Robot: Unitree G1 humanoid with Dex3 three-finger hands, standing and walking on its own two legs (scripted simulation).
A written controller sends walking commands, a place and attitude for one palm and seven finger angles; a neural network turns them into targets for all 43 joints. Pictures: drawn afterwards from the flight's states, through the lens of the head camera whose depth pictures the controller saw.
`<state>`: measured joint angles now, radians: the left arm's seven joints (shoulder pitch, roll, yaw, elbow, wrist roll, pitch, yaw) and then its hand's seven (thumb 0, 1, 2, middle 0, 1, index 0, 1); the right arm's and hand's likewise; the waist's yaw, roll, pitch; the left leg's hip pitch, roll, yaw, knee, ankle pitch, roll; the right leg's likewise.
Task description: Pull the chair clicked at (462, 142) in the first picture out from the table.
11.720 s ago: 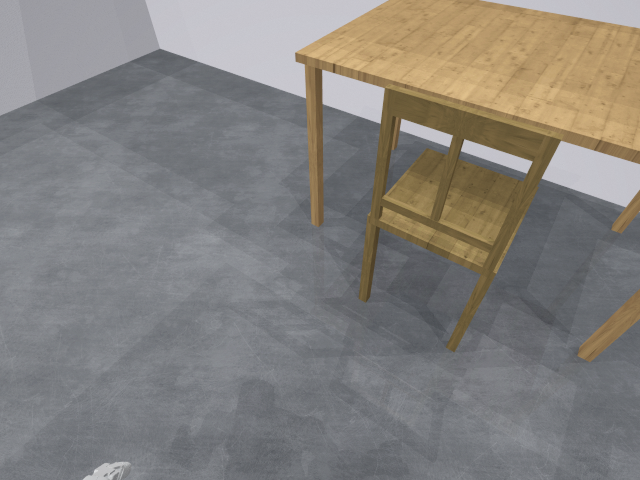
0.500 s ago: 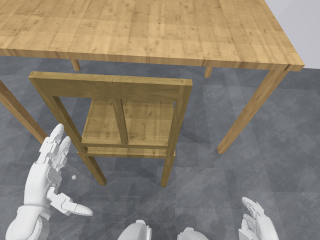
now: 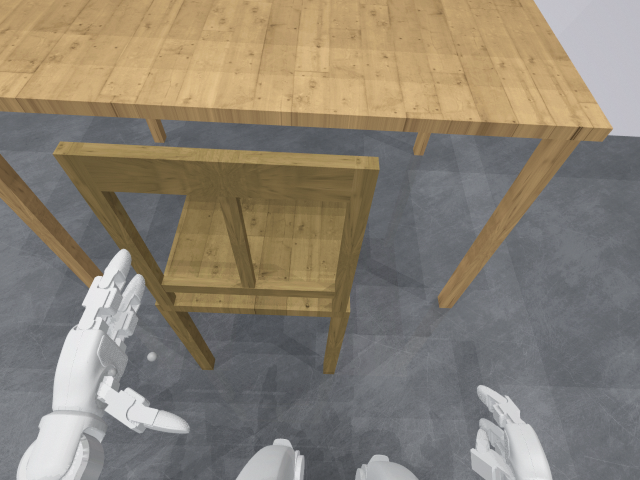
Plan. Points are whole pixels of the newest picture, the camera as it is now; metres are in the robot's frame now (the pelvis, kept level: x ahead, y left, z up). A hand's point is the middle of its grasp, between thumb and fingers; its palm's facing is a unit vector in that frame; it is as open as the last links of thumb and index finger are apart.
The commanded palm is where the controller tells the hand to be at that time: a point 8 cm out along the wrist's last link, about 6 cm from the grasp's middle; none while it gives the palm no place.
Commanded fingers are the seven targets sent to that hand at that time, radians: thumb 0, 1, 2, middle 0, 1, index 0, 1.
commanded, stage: aim the fingers beside a spindle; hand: left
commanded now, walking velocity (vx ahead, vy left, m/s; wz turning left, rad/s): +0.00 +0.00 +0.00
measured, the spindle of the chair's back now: (240, 245) +0.44 +0.15 -0.04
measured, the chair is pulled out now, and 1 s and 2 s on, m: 0.00 0.00 0.00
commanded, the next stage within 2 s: push the fingers through the gap in 1.94 s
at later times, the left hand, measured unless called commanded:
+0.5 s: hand (199, 347) +0.26 +0.16 +0.02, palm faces +0.03 -1.00 -0.02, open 16.9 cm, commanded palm +0.24 +0.22 +0.02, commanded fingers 0.00 -0.50 0.30 -0.06 -0.08 -0.06 -0.08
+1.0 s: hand (227, 331) +0.29 +0.14 +0.00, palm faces +0.02 -1.00 -0.01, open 16.9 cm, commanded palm +0.27 +0.19 +0.00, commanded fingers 0.00 -0.50 0.30 -0.06 -0.08 -0.06 -0.08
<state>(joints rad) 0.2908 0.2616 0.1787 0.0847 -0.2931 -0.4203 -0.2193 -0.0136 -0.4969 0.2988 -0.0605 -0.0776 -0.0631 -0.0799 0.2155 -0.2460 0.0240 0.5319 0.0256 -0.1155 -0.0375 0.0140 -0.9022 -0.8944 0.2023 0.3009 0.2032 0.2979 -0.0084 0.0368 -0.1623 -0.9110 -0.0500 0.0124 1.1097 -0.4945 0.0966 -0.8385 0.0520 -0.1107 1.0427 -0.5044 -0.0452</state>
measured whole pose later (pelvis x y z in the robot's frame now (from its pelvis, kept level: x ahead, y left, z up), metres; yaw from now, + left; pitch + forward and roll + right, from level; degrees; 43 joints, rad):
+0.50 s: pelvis +0.00 -0.01 -0.01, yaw +0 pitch +19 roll -3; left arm 0.25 0.22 0.10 0.10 -0.24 -0.45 -0.14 -0.01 -0.50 0.30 -0.06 -0.08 -0.06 -0.08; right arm 0.21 -0.25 0.01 0.54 0.01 -0.08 -0.02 0.01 -0.90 -0.89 0.20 0.30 0.20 0.30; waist -0.02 0.04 -0.18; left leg -0.98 -0.04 0.02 1.18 -0.53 0.08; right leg -0.92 0.06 -0.11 1.13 -0.54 -0.06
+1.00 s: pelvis +0.00 -0.02 -0.03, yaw -1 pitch +21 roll -2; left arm 0.11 0.20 0.08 0.21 -0.21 -0.46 -0.09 -0.01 -0.50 0.30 -0.06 -0.08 -0.06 -0.08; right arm 0.20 -0.25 0.01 0.54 0.01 -0.05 0.00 0.01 -0.90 -0.89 0.20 0.30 0.20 0.30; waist -0.02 0.03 -0.18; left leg -1.06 -0.03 0.02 1.23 -0.55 0.07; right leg -1.00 0.06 -0.11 1.19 -0.57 -0.08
